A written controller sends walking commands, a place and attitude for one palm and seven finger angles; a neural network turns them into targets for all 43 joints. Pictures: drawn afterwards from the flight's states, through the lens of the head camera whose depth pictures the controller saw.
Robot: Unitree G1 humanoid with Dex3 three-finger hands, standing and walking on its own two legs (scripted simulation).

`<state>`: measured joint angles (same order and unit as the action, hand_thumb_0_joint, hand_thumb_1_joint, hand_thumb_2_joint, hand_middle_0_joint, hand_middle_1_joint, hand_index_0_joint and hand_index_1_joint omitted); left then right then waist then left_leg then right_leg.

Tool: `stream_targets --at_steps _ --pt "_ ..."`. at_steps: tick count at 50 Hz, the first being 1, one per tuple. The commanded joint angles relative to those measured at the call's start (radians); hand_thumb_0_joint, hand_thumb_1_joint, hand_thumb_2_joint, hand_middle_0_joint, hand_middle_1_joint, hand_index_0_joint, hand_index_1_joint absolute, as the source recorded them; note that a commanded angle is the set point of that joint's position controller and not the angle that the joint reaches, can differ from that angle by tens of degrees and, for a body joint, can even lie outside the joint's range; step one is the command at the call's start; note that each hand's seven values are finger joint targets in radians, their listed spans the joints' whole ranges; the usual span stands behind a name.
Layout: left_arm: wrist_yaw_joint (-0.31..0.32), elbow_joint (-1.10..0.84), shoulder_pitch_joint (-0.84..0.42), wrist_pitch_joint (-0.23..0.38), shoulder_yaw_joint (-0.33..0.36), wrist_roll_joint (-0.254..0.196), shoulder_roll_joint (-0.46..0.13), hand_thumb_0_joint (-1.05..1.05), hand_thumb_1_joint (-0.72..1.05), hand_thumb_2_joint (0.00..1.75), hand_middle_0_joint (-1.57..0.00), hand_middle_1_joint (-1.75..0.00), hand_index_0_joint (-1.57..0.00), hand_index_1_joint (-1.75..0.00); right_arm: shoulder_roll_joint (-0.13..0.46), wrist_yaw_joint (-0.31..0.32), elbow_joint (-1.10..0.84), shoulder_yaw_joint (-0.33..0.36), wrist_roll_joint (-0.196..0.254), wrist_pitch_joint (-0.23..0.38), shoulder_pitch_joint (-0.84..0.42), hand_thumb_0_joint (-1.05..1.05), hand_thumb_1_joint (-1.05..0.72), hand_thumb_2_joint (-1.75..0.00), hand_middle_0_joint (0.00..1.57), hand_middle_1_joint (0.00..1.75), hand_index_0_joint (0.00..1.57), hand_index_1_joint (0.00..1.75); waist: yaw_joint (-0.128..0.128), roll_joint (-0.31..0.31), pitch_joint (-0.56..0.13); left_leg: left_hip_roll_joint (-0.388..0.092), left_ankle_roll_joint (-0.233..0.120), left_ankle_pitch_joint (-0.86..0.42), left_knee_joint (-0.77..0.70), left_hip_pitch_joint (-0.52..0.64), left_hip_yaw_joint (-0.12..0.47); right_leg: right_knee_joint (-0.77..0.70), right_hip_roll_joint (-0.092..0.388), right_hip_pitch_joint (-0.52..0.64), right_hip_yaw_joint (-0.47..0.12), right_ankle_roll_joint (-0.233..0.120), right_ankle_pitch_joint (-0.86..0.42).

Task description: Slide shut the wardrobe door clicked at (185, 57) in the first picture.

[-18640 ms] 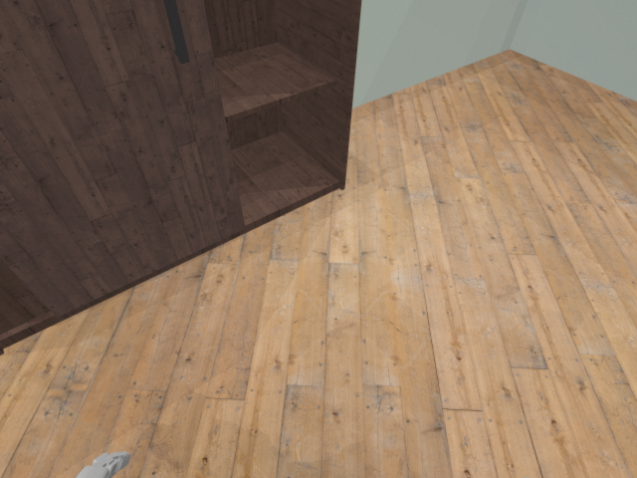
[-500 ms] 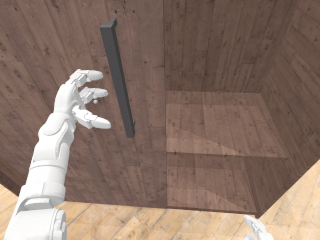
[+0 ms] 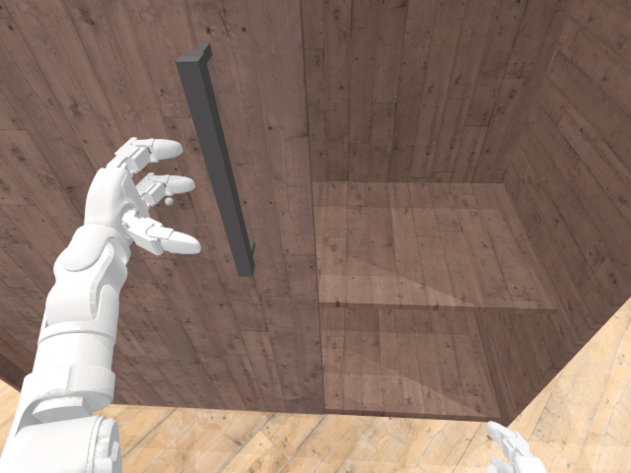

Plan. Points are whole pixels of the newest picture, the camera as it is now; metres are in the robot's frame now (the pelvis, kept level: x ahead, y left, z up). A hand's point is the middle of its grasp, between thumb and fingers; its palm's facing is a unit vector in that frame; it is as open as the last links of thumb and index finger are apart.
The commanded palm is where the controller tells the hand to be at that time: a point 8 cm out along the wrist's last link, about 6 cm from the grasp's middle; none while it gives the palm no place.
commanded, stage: feel for the door with the fingertips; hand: left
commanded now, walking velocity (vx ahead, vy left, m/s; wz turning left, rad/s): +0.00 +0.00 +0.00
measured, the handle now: (228, 180) +0.42 +0.13 +0.18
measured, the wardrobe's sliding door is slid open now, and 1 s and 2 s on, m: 0.52 0.52 0.52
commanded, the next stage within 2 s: slide the fingers in behind the handle in 0.54 s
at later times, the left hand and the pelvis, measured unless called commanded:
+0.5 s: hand (180, 204) +0.38 +0.18 +0.18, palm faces +0.05 -1.00 -0.04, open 13.9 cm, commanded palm +0.36 +0.21 +0.18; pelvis +0.00 +0.00 +0.00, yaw +2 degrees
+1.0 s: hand (183, 206) +0.38 +0.18 +0.18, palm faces +0.02 -1.00 -0.04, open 13.9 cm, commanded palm +0.35 +0.21 +0.18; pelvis -0.01 +0.01 +0.00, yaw +2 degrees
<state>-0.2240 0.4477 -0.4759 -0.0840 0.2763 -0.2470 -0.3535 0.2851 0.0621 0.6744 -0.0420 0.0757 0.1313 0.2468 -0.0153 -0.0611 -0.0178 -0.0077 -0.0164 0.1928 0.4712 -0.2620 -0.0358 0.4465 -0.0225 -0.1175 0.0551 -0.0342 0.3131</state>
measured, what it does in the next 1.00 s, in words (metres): stands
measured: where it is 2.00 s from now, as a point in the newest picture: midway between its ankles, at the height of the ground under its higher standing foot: outside the picture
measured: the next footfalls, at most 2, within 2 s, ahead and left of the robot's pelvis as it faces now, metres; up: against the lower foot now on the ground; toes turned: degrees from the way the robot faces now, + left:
none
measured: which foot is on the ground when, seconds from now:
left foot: down 0.00-1.00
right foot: down 0.00-1.00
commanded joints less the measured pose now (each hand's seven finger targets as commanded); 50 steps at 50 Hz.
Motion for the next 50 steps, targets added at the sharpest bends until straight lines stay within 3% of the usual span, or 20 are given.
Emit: stream_targets --at_steps 1,5,8,10,17,18,19,22,24,27,29,31,33,34,36,40,45,48,50 --pt "0.002 -0.195 -0.408 0.054 0.068 -0.009 -0.243 0.0 -0.5 0.3 -0.3 -1.2 -0.3 -1.2 0.121 0.013 -0.143 0.045 0.005 0.051 -0.085 0.0 -0.9 -0.9 0.2 0.3 0.2 0.3 -0.006 0.045 -0.232 0.01 -0.039 -0.153 -0.015 0.234 0.045 -0.074 0.006 -0.123 -0.036 0.017 -0.32" --pt "-0.008 -0.208 -0.415 0.054 0.02 -0.02 -0.191 0.0 -0.5 0.3 -0.3 -1.2 -0.3 -1.2 0.118 0.008 -0.149 0.044 0.009 0.05 -0.092 0.0 -0.9 -0.9 0.2 0.3 0.2 0.3 -0.015 0.052 -0.231 0.014 -0.041 -0.154 -0.006 0.232 0.042 -0.069 0.006 -0.128 -0.036 0.02 -0.338" --pt "-0.004 -0.247 -0.446 0.059 -0.047 -0.017 -0.128 0.0 -0.5 0.3 -0.3 -1.2 -0.3 -1.2 0.112 0.005 -0.149 0.043 0.012 0.052 -0.101 0.0 -0.9 -0.9 0.2 0.3 0.2 0.3 -0.023 0.013 -0.216 0.013 -0.04 -0.151 -0.002 0.249 0.045 -0.071 0.007 -0.149 -0.035 0.015 -0.32" --pt "0.004 -0.227 -0.435 0.052 -0.041 -0.018 -0.132 0.0 -0.5 0.3 -0.3 -1.2 -0.3 -1.2 0.118 0.005 -0.143 0.047 0.012 0.055 -0.096 0.0 -0.9 -0.9 0.2 0.3 0.2 0.3 -0.026 0.052 -0.222 0.012 -0.043 -0.144 0.0 0.25 0.049 -0.074 0.005 -0.161 -0.038 0.02 -0.318" --pt "0.021 -0.251 -0.476 0.055 -0.065 -0.015 -0.105 0.0 -0.5 0.3 -0.3 -1.2 -0.3 -1.2 0.115 0.005 -0.133 0.045 0.01 0.06 -0.103 0.0 -0.9 -0.9 0.2 0.3 0.2 0.3 -0.026 0.066 -0.245 0.018 -0.044 -0.164 0.004 0.259 0.052 -0.065 0.008 -0.145 -0.039 0.02 -0.347" --pt "0.023 -0.255 -0.449 0.057 -0.085 -0.012 -0.088 0.0 -0.5 0.3 -0.3 -1.2 -0.3 -1.2 0.113 0.002 -0.131 0.043 0.009 0.058 -0.104 0.0 -0.9 -0.9 0.2 0.3 0.2 0.3 -0.02 0.047 -0.242 0.017 -0.041 -0.167 0.005 0.261 0.053 -0.063 0.009 -0.142 -0.035 0.017 -0.341" --pt "0.022 -0.264 -0.472 0.055 -0.125 -0.012 -0.04 0.0 -0.5 0.3 -0.3 -1.2 -0.3 -1.2 0.107 0.0 -0.134 0.042 0.011 0.061 -0.108 0.0 -0.9 -0.9 0.2 0.3 0.2 0.3 -0.032 0.032 -0.24 0.018 -0.041 -0.164 0.005 0.274 0.056 -0.063 0.008 -0.161 -0.033 0.017 -0.336" --pt "0.031 -0.266 -0.535 0.059 -0.137 -0.009 -0.039 0.0 -0.5 0.3 -0.3 -1.2 -0.3 -1.2 0.108 0.001 -0.122 0.042 0.012 0.065 -0.109 0.0 -0.9 -0.9 0.2 0.3 0.2 0.3 -0.043 0.024 -0.228 0.013 -0.037 -0.144 0.001 0.289 0.065 -0.068 0.005 -0.188 -0.03 0.015 -0.299" --pt "0.043 -0.259 -0.526 0.064 -0.123 -0.008 -0.05 0.0 -0.5 0.3 -0.3 -1.2 -0.3 -1.2 0.108 0.001 -0.117 0.042 0.01 0.065 -0.109 0.0 -0.9 -0.9 0.2 0.3 0.2 0.3 -0.037 0.028 -0.228 0.015 -0.037 -0.136 -0.001 0.284 0.068 -0.072 0.006 -0.181 -0.032 0.013 -0.29" --pt "0.047 -0.21 -0.581 0.062 -0.138 -0.009 -0.036 0.0 -0.5 0.3 -0.3 -1.2 -0.3 -1.2 0.109 0.006 -0.105 0.037 0.011 0.065 -0.106 0.0 -0.9 -0.9 0.2 0.3 0.2 0.3 -0.048 0.078 -0.203 0.014 -0.039 -0.107 -0.008 0.264 0.073 -0.075 0.004 -0.194 -0.03 0.016 -0.265" --pt "0.052 -0.168 -0.61 0.066 -0.123 -0.008 -0.056 0.0 -0.5 0.3 -0.3 -1.2 -0.3 -1.2 0.113 0.011 -0.09 0.038 0.01 0.062 -0.096 0.0 -0.9 -0.9 0.2 0.3 0.2 0.3 -0.055 0.086 -0.187 0.013 -0.04 -0.071 -0.013 0.251 0.075 -0.084 0.006 -0.204 -0.033 0.017 -0.223" --pt "0.05 -0.142 -0.665 0.068 -0.16 -0.005 -0.021 0.0 -0.5 0.3 -0.3 -1.2 -0.3 -1.2 0.11 0.013 -0.084 0.035 0.013 0.066 -0.096 0.0 -0.9 -0.9 0.2 0.3 0.2 0.3 -0.065 0.054 -0.18 0.015 -0.039 -0.058 -0.012 0.26 0.077 -0.084 0.006 -0.228 -0.035 0.016 -0.203" --pt "0.053 -0.119 -0.661 0.076 -0.139 0.003 -0.054 0.0 -0.5 0.3 -0.3 -1.2 -0.3 -1.2 0.115 0.012 -0.075 0.037 0.01 0.068 -0.083 0.0 -0.9 -0.9 0.2 0.3 0.2 0.3 -0.057 0.044 -0.202 0.011 -0.035 -0.058 -0.011 0.268 0.084 -0.082 0.007 -0.223 -0.032 0.011 -0.19" --pt "0.054 -0.134 -0.672 0.081 -0.152 0.002 -0.031 0.0 -0.5 0.3 -0.3 -1.2 -0.3 -1.2 0.111 0.009 -0.081 0.037 0.01 0.071 -0.083 0.0 -0.9 -0.9 0.2 0.3 0.2 0.3 -0.059 0.02 -0.225 0.014 -0.033 -0.065 -0.011 0.285 0.089 -0.076 0.006 -0.224 -0.029 0.009 -0.195" --pt "0.051 -0.134 -0.614 0.084 -0.12 0.003 -0.053 0.0 -0.5 0.3 -0.3 -1.2 -0.3 -1.2 0.111 0.004 -0.09 0.041 0.008 0.076 -0.079 0.0 -0.9 -0.9 0.2 0.3 0.2 0.3 -0.04 0.023 -0.27 0.013 -0.031 -0.092 -0.009 0.3 0.093 -0.069 0.005 -0.203 -0.025 0.007 -0.215" --pt "0.041 -0.121 -0.586 0.093 -0.153 -0.001 -0.017 0.0 -0.5 0.3 -0.3 -1.2 -0.3 -1.2 0.107 -0.003 -0.099 0.037 0.012 0.078 -0.089 0.0 -0.9 -0.9 0.2 0.3 0.2 0.3 -0.041 0.042 -0.225 0.013 -0.032 -0.07 -0.015 0.268 0.09 -0.073 0.004 -0.206 -0.023 0.008 -0.203" --pt "0.047 -0.128 -0.583 0.104 -0.157 -0.004 -0.016 0.0 -0.5 0.3 -0.3 -1.2 -0.3 -1.2 0.11 -0.004 -0.101 0.037 0.015 0.088 -0.09 0.0 -0.9 -0.9 0.2 0.3 0.2 0.3 -0.041 0.056 -0.178 0.006 -0.031 -0.007 -0.034 0.252 0.1 -0.08 0.001 -0.229 -0.02 0.009 -0.142" --pt "0.052 -0.158 -0.517 0.101 -0.167 0.0 0.003 0.0 -0.5 0.3 -0.3 -1.2 -0.3 -1.2 0.106 -0.008 -0.111 0.038 0.011 0.094 -0.093 0.0 -0.9 -0.9 0.2 0.3 0.2 0.3 -0.024 0.027 -0.207 0.004 -0.027 -0.031 -0.034 0.272 0.1 -0.076 0.003 -0.213 -0.018 0.006 -0.155" --pt "0.055 -0.204 -0.487 0.1 -0.139 0.0 -0.018 0.0 -0.5 0.3 -0.3 -1.2 -0.3 -1.2 0.108 -0.013 -0.122 0.042 0.011 0.101 -0.097 0.0 -0.9 -0.9 0.2 0.3 0.2 0.3 -0.016 0.03 -0.239 0.003 -0.026 -0.054 -0.034 0.286 0.101 -0.072 0.001 -0.199 -0.017 0.007 -0.174"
